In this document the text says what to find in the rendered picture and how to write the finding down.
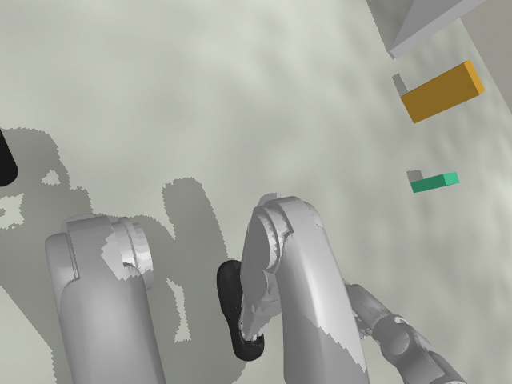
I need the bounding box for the right robot hand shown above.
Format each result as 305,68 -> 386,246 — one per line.
343,278 -> 392,340

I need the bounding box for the right robot arm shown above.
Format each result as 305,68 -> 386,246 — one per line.
372,314 -> 467,384

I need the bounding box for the right robot foot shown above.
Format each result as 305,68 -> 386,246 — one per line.
217,260 -> 264,362

